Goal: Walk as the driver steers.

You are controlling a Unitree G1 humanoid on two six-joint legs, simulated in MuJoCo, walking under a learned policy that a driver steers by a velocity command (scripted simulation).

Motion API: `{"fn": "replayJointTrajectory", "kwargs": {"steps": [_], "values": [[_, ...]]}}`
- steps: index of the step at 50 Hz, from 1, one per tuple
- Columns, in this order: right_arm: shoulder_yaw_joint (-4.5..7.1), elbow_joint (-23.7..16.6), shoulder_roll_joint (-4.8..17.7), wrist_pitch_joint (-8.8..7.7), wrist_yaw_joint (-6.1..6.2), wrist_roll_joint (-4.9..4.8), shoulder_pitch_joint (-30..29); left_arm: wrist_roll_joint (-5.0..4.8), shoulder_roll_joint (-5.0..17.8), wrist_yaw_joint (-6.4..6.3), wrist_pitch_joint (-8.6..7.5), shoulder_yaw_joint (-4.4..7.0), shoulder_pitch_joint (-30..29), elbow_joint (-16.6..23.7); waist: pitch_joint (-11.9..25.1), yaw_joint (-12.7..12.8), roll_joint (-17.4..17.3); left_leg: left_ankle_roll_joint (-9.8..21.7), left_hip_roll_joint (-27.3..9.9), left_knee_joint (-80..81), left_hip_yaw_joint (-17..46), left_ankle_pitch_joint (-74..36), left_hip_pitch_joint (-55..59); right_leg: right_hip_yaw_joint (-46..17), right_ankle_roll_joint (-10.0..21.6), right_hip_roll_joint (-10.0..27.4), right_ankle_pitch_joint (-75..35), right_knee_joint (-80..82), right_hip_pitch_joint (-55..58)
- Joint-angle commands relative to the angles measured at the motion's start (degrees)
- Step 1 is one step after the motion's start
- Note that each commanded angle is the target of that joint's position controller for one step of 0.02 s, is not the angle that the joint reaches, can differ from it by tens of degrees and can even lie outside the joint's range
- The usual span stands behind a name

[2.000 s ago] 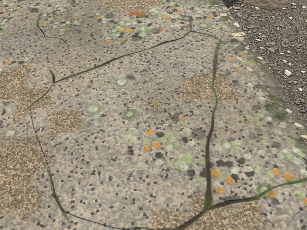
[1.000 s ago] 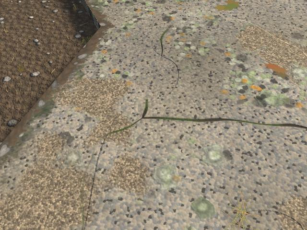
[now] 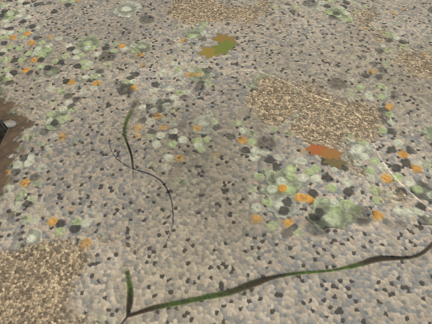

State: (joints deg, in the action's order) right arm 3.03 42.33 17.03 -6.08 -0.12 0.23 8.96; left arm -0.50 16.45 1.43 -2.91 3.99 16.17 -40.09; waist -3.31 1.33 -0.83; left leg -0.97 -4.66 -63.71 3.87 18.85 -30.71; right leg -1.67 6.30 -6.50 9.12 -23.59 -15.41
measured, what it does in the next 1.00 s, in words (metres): walks ahead, turning right: left foot, then right foot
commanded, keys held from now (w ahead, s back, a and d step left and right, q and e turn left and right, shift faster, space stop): w+e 0.34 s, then w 0.50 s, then w+q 0.16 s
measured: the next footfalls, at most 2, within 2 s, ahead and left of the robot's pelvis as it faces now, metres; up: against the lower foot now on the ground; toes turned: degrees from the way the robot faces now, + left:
left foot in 0.28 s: +0.36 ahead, +0.14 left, +0.00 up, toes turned -14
right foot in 0.78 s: +0.53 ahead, -0.19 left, +0.00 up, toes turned -20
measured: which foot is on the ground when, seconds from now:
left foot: up 0.00-0.26, down 0.28-0.80, up 0.82-1.00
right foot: down 0.00-0.30, up 0.32-0.76, down 0.78-1.00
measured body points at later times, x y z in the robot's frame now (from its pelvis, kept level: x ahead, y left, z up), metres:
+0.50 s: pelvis +0.28 +0.05 +0.00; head +0.30 +0.05 +0.45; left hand +0.49 +0.28 -0.10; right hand +0.28 -0.24 -0.11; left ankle +0.32 +0.15 -0.74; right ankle +0.25 -0.09 -0.66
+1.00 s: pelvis +0.51 -0.09 +0.01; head +0.53 -0.11 +0.45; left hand +0.68 +0.15 -0.10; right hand +0.54 -0.39 -0.12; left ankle +0.60 +0.06 -0.66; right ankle +0.49 -0.17 -0.74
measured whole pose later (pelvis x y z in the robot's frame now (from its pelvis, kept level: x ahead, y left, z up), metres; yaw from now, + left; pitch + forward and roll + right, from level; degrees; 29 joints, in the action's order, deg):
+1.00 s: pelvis +0.51 -0.09 +0.01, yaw -16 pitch +1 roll -1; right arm 3.0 47.3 18.2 -3.1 -0.5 -1.5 13.0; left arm 0.7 15.0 1.4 -4.8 3.1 16.4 -42.6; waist -1.1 0.9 -2.9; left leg -0.4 -5.6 -61.9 3.0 13.8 -34.7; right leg 4.6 3.6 -2.5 9.7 -18.9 -10.2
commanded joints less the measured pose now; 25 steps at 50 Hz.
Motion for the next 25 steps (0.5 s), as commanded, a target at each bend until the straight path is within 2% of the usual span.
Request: {"fn": "replayJointTrajectory", "kwargs": {"steps": [1,5,8,11,12,13,14,15,16,17,18,19,20,21,22,23,25], "values": [[1.28,-3.4,4.6,0.57,0.38,0.78,1.2,-0.09,8.6,-1.19,-1.22,2.18,-1.8,4.6,4.4,-2.2,2.3,-2.7,-0.8,7.5,-0.6,-5.7,-4.0,-14.9,11.1,14.4,-17.8,10.9,2.9],[0.16,-5.6,2.5,0.38,-0.05,0.42,-7.9,-0.63,9.7,-2.2,-0.41,2.54,1.2,3.3,3.3,1.5,4.9,-3.7,2.7,26.2,-1.5,-21.2,0.7,-11.5,6.9,10.3,-10.5,9.5,-0.5],[0.46,-6.8,3.8,-0.23,-0.74,-0.55,-11.6,-0.99,10.0,-2.29,0.05,2.69,3.9,2.1,3.3,3.0,5.9,-3.1,4.3,32.1,-0.4,-23.8,2.9,-15.5,5.9,11.9,-5.3,7.3,1.8],[1.45,-6.9,6.2,-1.06,-1.3,-0.79,-10.7,-0.98,9.2,-2.62,0.48,2.65,4.1,1.8,3.6,1.6,7.3,-1.1,4.4,35.4,1.5,-18.5,4.5,-21.1,4.8,14.1,-3.2,2.3,6.8],[1.84,-6.5,6.8,-1.36,-1.29,-0.88,-8.7,-0.84,9.2,-2.66,0.65,2.72,3.4,2.0,3.8,0.4,8.3,-0.1,4.4,36.0,1.1,-16.0,6.9,-22.3,4.2,14.4,-4.0,0.4,7.3],[2.46,-5.3,7.5,-1.66,-1.07,-0.75,-4.3,-0.74,8.2,-2.61,0.79,2.41,2.5,2.3,5.3,-2.1,8.5,1.4,4.7,38.2,0.1,-15.8,12.8,-22.0,3.0,12.9,-5.8,-3.1,6.6],[3.32,-4.4,9.5,-2.0,-0.68,0.1,2.1,-0.4,5.5,-2.38,0.66,1.41,2.4,2.9,10.6,-5.2,6.6,4.0,0.7,37.9,2.9,-14.8,24.0,-19.2,1.1,9.8,-5.8,-12.7,3.6],[4.13,-3.8,13.0,-1.84,-0.35,0.64,9.8,0.71,1.6,-2.31,0.43,0.13,6.4,3.6,19.2,-5.9,-3.3,8.5,-10.6,36.5,15.5,-11.6,40.9,-13.0,-1.8,4.0,10.3,-29.8,-6.8],[4.79,-1.4,15.3,-0.9,-0.81,0.32,13.5,-1.68,1.7,-2.34,-0.01,-0.32,11.7,5.3,22.6,-3.6,-21.9,16.3,-20.2,44.9,42.9,7.4,51.4,-8.1,-4.3,0.8,26.4,-45.7,-25.5],[3.5,-2.9,9.5,-0.71,-0.88,-0.54,10.5,-2.25,7.9,-2.58,0.12,0.91,9.1,3.7,15.8,-5.1,-11.8,14.4,-18.6,47.9,41.6,18.7,46.2,-9.9,-5.0,5.2,22.1,-51.5,-30.4],[2.66,-3.2,6.9,-0.3,-0.63,-0.44,8.2,-1.58,9.6,-2.53,0.42,1.39,3.1,4.5,9.5,-6.1,-6.7,12.1,-16.0,48.2,32.1,14.5,39.2,-7.8,-5.3,6.7,17.0,-52.1,-30.6],[2.06,-3.1,5.8,-0.1,-0.75,0.22,6.1,-0.73,8.5,-2.5,0.6,1.25,0.5,4.8,5.7,-5.1,-2.7,11.4,-13.4,48.9,25.1,5.9,32.2,-6.8,-5.4,8.4,13.5,-50.3,-28.3],[1.67,-2.4,4.7,-0.05,-0.74,0.5,4.8,-0.22,7.4,-2.31,0.48,1.27,-0.8,5.3,3.6,-4.0,-3.0,11.5,-11.3,49.9,20.5,0.2,27.8,-7.1,-5.3,9.8,11.1,-47.2,-26.8],[1.39,-1.9,4.1,-0.19,-0.68,0.75,4.3,-0.56,6.1,-1.95,0.47,1.08,-0.3,5.3,2.9,-2.8,-4.6,11.2,-9.4,51.1,16.5,-3.6,24.8,-6.8,-5.2,10.8,9.9,-45.0,-24.0],[1.33,-1.4,3.6,-0.38,-0.71,0.5,4.4,-0.84,5.0,-1.74,0.51,0.85,0.3,5.1,3.0,-2.3,-5.5,11.5,-8.4,52.2,13.8,-6.1,23.8,-6.0,-5.2,11.0,9.6,-43.0,-22.8],[1.4,-0.7,3.9,-0.58,-0.74,0.16,4.8,-0.82,4.1,-1.63,0.57,0.6,0.2,5.1,3.0,-2.1,-5.4,12.2,-8.2,53.0,11.8,-8.8,23.3,-5.3,-5.4,11.0,9.3,-40.9,-22.5],[1.92,0.4,5.8,-0.8,-0.71,-0.3,5.7,-0.24,3.0,-1.52,0.45,-0.01,-2.6,6.1,2.3,-2.2,-4.1,13.8,-9.0,54.6,9.2,-13.8,23.6,-4.4,-6.0,11.6,6.8,-34.8,-24.2]]}}
Velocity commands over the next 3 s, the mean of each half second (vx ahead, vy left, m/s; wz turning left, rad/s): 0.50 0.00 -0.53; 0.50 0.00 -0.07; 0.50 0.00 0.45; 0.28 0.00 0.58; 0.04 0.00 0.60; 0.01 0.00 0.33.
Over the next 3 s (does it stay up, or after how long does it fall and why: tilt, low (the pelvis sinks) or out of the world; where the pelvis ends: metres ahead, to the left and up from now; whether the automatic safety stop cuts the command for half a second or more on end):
stays up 1.03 -0.11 0.00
